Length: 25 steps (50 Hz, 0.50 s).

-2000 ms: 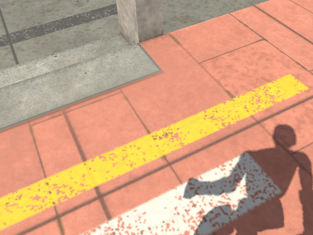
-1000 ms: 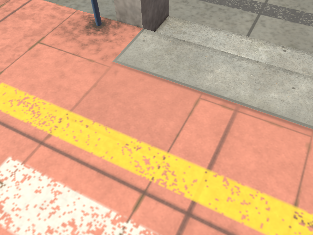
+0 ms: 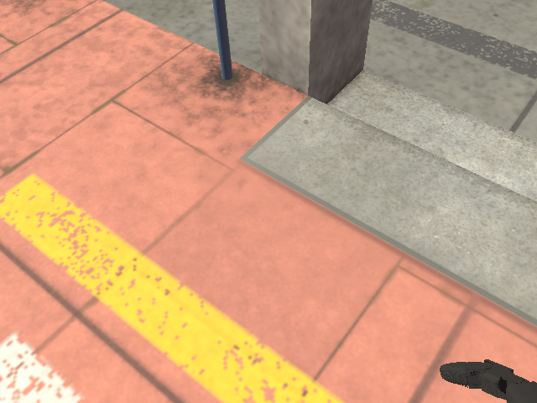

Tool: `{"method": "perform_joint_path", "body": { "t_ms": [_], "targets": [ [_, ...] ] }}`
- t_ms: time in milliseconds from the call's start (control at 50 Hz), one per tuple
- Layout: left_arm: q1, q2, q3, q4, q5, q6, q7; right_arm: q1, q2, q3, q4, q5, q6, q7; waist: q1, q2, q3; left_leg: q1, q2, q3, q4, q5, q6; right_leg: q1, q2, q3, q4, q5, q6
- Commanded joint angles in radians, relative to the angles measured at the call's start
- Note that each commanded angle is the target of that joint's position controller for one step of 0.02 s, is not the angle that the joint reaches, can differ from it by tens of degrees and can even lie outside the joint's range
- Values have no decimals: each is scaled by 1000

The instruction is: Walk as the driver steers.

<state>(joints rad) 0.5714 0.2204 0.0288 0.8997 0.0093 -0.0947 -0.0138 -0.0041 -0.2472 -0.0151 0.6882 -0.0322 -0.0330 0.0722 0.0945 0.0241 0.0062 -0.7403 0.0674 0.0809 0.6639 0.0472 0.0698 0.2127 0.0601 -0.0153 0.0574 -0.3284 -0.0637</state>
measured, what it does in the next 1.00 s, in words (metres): walks ahead, turning right: left foot, then right foot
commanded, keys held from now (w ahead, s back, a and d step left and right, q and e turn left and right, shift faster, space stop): w+shift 0.10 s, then w+e+shift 0.36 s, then e+shift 0.54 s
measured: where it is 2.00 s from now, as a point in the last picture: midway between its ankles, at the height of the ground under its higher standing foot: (330, 279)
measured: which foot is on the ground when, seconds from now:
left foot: up 0.00-0.06, down 0.08-0.56, up 0.58-0.98, down 1.00-1.00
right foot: down 0.00-0.08, up 0.10-0.52, down 0.54-1.00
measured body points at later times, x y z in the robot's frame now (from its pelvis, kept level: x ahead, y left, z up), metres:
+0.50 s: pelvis +0.47 +0.00 -0.02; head +0.50 -0.01 +0.43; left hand +0.73 +0.18 -0.11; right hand +0.36 -0.23 -0.16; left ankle +0.25 +0.10 -0.72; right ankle +0.68 -0.11 -0.69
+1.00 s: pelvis +0.79 -0.07 +0.00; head +0.80 -0.09 +0.45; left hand +1.06 +0.11 -0.09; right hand +0.75 -0.39 -0.08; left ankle +0.97 -0.03 -0.72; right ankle +0.70 -0.08 -0.73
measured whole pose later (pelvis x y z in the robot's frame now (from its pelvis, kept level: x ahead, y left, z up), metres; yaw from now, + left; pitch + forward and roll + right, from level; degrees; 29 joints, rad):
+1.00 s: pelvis +0.79 -0.07 +0.00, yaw -43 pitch +1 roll +0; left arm 0.36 0.38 0.09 0.73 0.03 -0.13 -0.09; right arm 0.12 -0.32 -0.01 0.67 0.00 -0.10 -0.01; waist 0.02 0.03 0.03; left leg -0.43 0.00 -0.13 0.53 0.00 -0.07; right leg -0.13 0.26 0.34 0.55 -0.35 -0.13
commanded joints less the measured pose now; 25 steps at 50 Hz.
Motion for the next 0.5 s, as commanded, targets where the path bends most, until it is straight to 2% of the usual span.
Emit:
{"method": "perform_joint_path", "body": {
  "t_ms": [20,40,60,80,100,120,140,160,180,200,220,240,280,320,360,420,460,480,500],
  "targets": [
    [-8,184,32,-12,6,-14,15,-139,-57,-5,-92,4,-21,-12,-52,-105,104,149,-88,72,-96,-72,52,-74,-256,26,50,953,-92],
    [-4,209,36,2,12,-10,22,-89,-75,-11,-80,1,-21,-24,-83,-138,53,234,-133,89,-91,-136,69,-38,-271,15,151,1208,-85],
    [-10,235,41,15,24,1,30,39,-110,-24,-47,1,-22,-38,-150,-167,-24,369,-164,80,-85,-210,89,-24,-285,9,323,1363,-77],
    [-48,257,47,16,29,14,36,276,-149,-43,28,3,-25,-53,-260,-166,-142,623,-173,66,-113,-234,112,-96,-278,-15,578,1356,-67],
    [-74,223,39,-4,31,16,36,491,-214,-67,84,-14,-26,-72,-342,-117,-262,941,-27,-92,-87,-400,141,-335,-241,-24,902,1061,-65],
    [7,55,3,-53,-12,5,5,518,-303,-97,87,-45,-31,-79,-235,204,-389,1231,287,-656,-190,-867,242,-771,-52,8,1320,166,-33],
    [-71,143,23,-58,-19,-7,7,469,-242,-86,79,-26,-34,-65,-250,136,-385,1179,322,-917,-385,-961,211,-889,-15,134,1403,-82,-75],
    [-199,167,33,-92,-25,-8,11,375,-194,-77,99,-22,-40,-64,-211,71,-161,1002,280,-712,-407,-821,165,-953,-81,126,1380,43,-85],
    [-220,146,23,-93,-20,-8,6,335,-145,-69,106,-20,-51,-62,-176,-14,-72,847,261,-580,-437,-649,146,-920,-123,116,1320,102,-84],
    [-226,124,22,-84,-9,4,-3,302,-120,-62,116,-20,-59,-65,-136,-33,-13,731,216,-465,-468,-562,109,-883,-150,115,1279,115,-79],
    [-185,101,16,-78,8,22,-14,299,-88,-50,130,-15,-67,-68,-94,10,9,638,195,-378,-496,-509,89,-835,-168,119,1251,122,-63],
    [-181,81,13,-72,14,41,-25,304,-58,-41,146,-8,-77,-66,-76,27,31,586,179,-313,-527,-480,74,-821,-186,118,1240,118,-51],
    [-254,61,10,-102,18,66,-38,322,-65,-42,174,14,-99,-59,-59,25,101,540,163,-179,-574,-361,47,-897,-209,102,1213,164,-34],
    [-368,59,5,-145,14,73,-45,327,-65,-40,185,12,-110,-54,-64,21,149,504,102,-14,-608,-192,15,-936,-198,52,1115,275,-28],
    [-451,60,0,-174,2,66,-51,342,-57,-34,193,10,-121,-53,-75,11,169,502,49,110,-617,11,-8,-917,-169,-16,978,393,-35],
    [-561,56,-12,-215,2,55,-68,412,-92,-32,218,22,-126,-70,-96,-18,177,601,66,183,-631,342,-42,-839,-121,-133,738,501,-67],
    [-544,85,-8,-205,6,52,-71,424,-141,-36,213,23,-119,-93,-70,19,116,748,97,208,-534,745,-63,-762,-49,-189,659,512,-99],
    [-489,106,-3,-184,9,50,-68,424,-171,-44,204,20,-103,-108,-41,38,76,814,100,214,-410,946,-73,-712,2,-221,634,470,-103],
    [-372,129,5,-151,15,47,-63,406,-202,-53,189,17,-85,-123,17,54,8,828,111,208,-226,1067,-78,-590,50,-226,606,432,-107]
  ]
}}
Velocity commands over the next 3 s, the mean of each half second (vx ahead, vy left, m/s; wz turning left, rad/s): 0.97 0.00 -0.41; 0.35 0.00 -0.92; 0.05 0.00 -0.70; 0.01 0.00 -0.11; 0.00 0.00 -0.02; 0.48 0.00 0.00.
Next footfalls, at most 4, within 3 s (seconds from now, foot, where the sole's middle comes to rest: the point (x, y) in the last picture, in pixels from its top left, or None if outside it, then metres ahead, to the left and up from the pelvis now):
0.08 left None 0.29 0.10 -0.76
0.54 right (349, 304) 0.73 -0.09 -0.76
1.00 left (337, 223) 1.00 -0.05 -0.76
1.34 right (362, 307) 0.72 -0.12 -0.76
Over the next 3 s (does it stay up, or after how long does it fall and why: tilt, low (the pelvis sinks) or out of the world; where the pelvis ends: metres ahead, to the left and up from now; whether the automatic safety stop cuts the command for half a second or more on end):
stays up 0.91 -0.12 0.01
